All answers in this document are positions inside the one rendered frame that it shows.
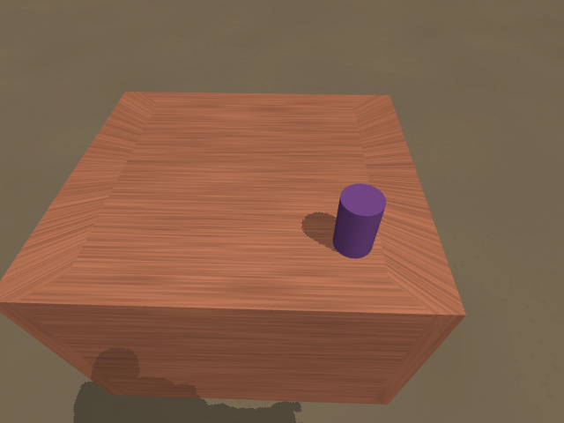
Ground can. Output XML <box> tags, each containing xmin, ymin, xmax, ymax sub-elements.
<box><xmin>333</xmin><ymin>183</ymin><xmax>386</xmax><ymax>258</ymax></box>

